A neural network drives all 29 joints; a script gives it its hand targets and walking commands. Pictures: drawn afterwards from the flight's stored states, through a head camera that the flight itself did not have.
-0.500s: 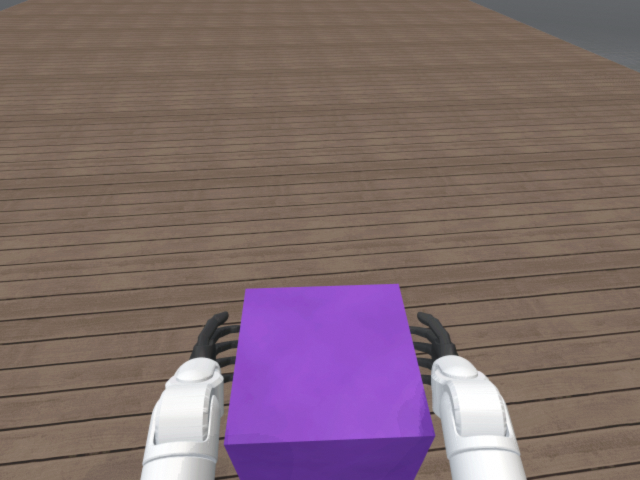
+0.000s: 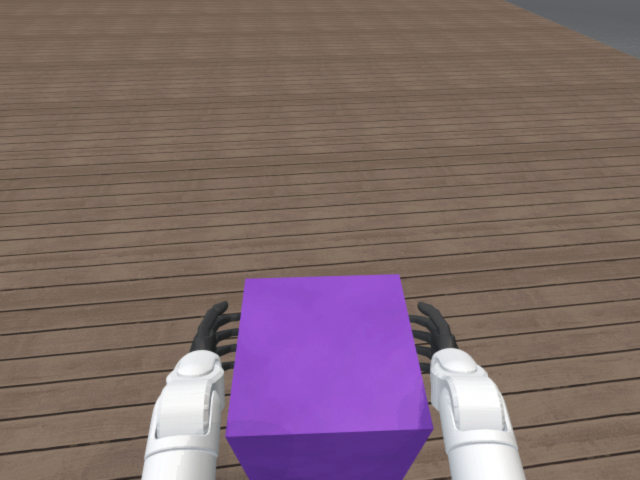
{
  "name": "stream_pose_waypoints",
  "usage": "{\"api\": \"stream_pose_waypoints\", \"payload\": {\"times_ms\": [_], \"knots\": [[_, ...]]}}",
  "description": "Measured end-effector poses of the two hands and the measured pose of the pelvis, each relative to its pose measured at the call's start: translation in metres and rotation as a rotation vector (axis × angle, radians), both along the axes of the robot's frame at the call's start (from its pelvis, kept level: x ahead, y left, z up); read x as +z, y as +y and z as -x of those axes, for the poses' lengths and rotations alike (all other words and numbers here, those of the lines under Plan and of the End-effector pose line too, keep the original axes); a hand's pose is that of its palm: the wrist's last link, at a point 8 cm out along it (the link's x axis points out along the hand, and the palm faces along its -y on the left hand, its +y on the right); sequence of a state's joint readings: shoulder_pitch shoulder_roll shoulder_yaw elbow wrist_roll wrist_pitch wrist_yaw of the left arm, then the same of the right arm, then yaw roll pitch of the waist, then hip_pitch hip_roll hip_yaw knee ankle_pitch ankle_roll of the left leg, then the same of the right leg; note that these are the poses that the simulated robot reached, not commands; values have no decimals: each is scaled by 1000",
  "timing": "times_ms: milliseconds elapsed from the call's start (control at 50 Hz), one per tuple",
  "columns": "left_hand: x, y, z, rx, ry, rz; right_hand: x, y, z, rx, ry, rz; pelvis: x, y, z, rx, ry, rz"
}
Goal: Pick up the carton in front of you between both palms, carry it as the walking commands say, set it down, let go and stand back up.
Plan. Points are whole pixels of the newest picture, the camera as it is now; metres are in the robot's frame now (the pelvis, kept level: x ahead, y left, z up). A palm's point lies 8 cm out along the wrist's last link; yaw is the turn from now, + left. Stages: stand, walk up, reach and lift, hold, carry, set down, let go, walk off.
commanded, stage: carry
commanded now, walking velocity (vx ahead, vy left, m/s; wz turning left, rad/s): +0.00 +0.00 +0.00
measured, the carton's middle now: (325, 386) +0.29 +0.00 -0.04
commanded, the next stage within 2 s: hold in 0.06 s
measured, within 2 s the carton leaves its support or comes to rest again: neither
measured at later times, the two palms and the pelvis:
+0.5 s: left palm (217, 353) +0.30 +0.14 +0.03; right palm (449, 364) +0.28 -0.16 +0.03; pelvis -0.03 +0.01 +0.00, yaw -6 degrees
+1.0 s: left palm (245, 396) +0.34 +0.13 -0.18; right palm (415, 393) +0.35 -0.16 -0.18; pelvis -0.05 +0.00 -0.10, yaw -7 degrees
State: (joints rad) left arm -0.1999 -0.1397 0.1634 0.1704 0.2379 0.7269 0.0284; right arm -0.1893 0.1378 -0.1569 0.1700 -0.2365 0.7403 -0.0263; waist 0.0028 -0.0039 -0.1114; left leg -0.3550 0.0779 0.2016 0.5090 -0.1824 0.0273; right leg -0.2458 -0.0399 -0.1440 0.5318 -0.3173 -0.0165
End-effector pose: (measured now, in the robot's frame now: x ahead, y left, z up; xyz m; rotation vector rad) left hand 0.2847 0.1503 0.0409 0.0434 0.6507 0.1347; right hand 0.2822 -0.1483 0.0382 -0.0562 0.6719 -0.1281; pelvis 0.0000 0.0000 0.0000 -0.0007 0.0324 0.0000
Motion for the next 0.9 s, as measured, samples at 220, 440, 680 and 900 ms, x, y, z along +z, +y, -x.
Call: {"api": "stream_pose_waypoints", "payload": {"times_ms": [220, 440, 680, 900], "knots": [[2, -2, 12, -4, 5, 0, 4, -2, 12, 11, 7, 22, 8, -2, 6, -13, -120, -5], [-2, -8, -2, -2, 11, 57, -2, -7, 10, -51, 14, -14, 2, 4, 26, -81, -170, 1], [-63, -26, -41, -37, 58, 46, -64, -23, -18, -66, 65, 14, -21, 10, 41, -114, 10, -6], [-188, -21, -49, 17, 14, 36, -189, -21, -46, -10, 24, -3, -70, 5, 54, -127, 383, -25]]}}
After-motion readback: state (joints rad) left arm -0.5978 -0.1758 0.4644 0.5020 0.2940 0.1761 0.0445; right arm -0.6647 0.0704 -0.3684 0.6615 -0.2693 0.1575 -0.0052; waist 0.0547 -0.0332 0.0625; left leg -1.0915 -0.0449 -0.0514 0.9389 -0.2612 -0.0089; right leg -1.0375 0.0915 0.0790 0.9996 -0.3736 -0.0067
